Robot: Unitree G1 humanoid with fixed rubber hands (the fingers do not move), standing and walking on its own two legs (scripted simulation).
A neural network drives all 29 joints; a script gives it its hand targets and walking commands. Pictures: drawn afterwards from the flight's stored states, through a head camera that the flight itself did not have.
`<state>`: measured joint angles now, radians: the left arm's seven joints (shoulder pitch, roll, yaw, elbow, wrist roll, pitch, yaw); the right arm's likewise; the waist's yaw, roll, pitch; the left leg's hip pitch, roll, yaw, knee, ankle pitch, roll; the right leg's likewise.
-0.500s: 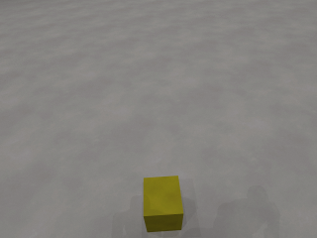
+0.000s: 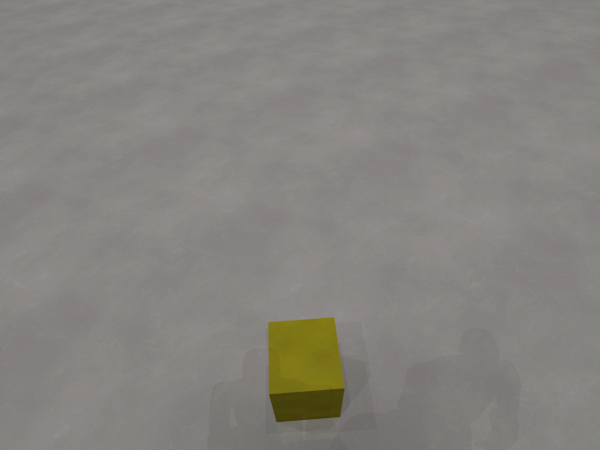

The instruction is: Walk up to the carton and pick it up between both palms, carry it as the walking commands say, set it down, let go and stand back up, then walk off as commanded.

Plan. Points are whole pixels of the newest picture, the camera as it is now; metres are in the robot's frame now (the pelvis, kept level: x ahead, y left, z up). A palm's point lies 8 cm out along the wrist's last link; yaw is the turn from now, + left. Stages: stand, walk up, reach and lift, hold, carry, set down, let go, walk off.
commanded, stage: walk off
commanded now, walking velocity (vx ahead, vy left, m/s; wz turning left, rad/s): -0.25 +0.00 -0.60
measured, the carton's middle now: (304, 370) +0.49 +0.02 -0.64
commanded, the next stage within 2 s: stand in 1.46 s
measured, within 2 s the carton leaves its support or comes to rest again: neither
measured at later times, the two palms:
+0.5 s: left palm out of the picture -0.01 +0.23 -0.13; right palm out of the picture -0.06 -0.25 -0.13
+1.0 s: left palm out of the picture -0.03 +0.29 -0.14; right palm out of the picture -0.29 -0.12 -0.12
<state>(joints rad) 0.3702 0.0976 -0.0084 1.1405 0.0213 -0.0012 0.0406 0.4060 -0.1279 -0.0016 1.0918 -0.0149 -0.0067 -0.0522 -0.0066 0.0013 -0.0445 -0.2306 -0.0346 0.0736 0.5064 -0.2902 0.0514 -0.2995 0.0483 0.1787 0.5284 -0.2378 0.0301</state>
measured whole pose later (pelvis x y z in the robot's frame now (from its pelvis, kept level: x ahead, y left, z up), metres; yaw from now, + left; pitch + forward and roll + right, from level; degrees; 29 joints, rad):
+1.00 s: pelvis -0.21 +0.11 +0.00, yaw -34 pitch +3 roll -3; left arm 0.20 0.22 0.09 0.96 0.02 0.11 0.00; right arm 0.25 -0.18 0.00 0.87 -0.03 0.01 -0.06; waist -0.01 0.01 0.03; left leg -0.34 0.11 0.24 0.56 -0.27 0.07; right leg -0.35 0.00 -0.01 0.94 -0.55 0.12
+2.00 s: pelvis -0.34 +0.29 +0.00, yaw -57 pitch +2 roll -1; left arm 0.26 0.20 0.06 1.10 0.01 0.05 0.03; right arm 0.34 -0.14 0.03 0.98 -0.02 -0.02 -0.03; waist -0.02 -0.02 0.00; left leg -0.24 -0.02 0.12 0.48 -0.27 0.08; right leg -0.13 0.00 0.04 0.41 -0.26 0.03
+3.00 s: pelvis -0.38 +0.32 +0.01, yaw -56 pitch +0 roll -1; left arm 0.38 0.08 -0.03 1.19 0.01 -0.01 0.04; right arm 0.37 -0.09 0.02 1.16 -0.01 0.00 -0.03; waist -0.02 0.00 -0.02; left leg -0.27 -0.01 0.09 0.43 -0.17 0.05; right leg -0.18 0.02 0.00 0.42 -0.25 0.00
